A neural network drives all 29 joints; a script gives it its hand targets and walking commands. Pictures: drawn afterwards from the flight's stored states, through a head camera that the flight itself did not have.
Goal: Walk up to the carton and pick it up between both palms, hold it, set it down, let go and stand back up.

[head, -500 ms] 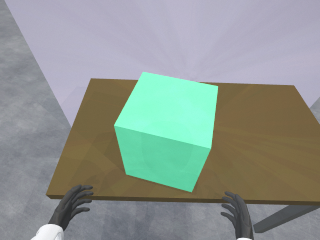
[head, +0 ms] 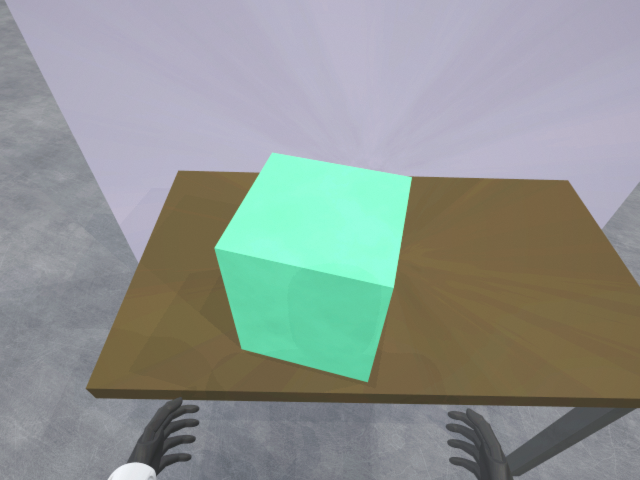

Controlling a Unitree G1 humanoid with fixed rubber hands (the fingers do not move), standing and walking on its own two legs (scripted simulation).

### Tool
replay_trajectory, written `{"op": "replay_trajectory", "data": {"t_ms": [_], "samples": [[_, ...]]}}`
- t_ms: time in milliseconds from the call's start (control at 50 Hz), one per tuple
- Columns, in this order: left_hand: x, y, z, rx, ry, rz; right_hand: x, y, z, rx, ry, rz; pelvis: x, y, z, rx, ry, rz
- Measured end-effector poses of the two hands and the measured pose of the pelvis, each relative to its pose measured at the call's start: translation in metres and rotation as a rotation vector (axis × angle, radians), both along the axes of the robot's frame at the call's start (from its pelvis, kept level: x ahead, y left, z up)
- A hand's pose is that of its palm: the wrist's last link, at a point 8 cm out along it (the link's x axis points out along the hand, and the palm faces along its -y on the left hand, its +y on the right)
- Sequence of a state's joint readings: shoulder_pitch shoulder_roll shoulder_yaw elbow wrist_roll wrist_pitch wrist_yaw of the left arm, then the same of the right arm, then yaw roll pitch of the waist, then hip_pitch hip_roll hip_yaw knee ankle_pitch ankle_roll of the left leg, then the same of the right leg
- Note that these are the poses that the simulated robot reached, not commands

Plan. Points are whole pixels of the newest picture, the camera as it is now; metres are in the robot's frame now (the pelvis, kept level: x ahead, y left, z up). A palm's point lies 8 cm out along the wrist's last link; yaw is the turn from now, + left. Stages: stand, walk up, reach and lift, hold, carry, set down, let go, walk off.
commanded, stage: set down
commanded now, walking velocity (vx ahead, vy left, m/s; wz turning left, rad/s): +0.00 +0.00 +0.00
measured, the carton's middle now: (320, 269) +0.40 +0.02 +0.01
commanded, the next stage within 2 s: let go in 0.54 s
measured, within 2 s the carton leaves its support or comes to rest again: neither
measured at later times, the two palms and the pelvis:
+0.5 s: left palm (179, 464) +0.15 +0.19 -0.08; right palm (523, 476) +0.16 -0.25 -0.09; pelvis +0.01 -0.04 +0.00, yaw +1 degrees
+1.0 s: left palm (169, 451) +0.16 +0.21 -0.08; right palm (514, 472) +0.16 -0.23 -0.09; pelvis +0.01 -0.01 +0.00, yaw +0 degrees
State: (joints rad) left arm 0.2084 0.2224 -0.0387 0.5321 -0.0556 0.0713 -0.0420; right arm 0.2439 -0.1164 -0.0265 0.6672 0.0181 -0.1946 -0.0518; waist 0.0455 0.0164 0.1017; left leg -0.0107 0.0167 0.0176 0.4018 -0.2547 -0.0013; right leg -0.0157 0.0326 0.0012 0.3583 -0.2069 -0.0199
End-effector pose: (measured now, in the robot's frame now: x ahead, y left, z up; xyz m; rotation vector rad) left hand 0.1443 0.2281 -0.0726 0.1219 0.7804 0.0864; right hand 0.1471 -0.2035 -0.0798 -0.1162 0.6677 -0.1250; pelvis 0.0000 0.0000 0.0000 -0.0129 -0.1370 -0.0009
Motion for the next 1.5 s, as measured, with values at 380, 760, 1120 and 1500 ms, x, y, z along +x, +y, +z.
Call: {"op": "replay_trajectory", "data": {"t_ms": [380,760,1120,1500], "samples": [[0.007,-0.029,-0.007,0.045,0.082,0.035,0.012,-0.039,-0.008,-0.038,0.08,0.081,-0.001,-0.031,-0.001,0.022,0.033,0.014],[0.017,-0.029,-0.01,0.039,0.068,0.069,0.021,-0.044,-0.006,-0.047,0.057,0.099,0.015,-0.039,-0.001,0.028,0.079,0.02],[0.012,-0.012,-0.013,0.034,0.075,0.017,-0.001,-0.022,-0.007,-0.033,0.07,0.057,0.01,-0.004,-0.001,0.009,0.053,-0.004],[-0.09,0.088,-0.03,0.189,0.229,0.1,-0.076,-0.047,-0.036,-0.132,0.389,-0.035,-0.009,0.029,-0.005,0.003,0.049,0.029]]}}
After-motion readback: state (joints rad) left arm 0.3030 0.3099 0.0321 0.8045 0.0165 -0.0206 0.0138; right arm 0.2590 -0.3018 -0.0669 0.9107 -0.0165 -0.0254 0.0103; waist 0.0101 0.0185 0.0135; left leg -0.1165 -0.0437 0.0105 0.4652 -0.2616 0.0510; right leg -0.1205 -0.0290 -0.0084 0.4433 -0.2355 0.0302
